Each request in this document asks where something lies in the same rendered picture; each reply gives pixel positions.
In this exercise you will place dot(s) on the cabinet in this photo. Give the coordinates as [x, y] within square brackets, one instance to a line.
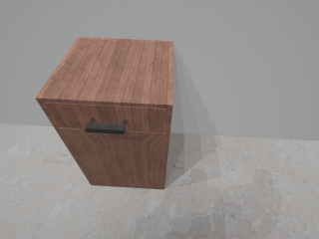
[115, 72]

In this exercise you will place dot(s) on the handle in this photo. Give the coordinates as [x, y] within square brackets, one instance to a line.
[105, 128]

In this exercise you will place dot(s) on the drawer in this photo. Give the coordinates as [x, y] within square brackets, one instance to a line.
[142, 119]

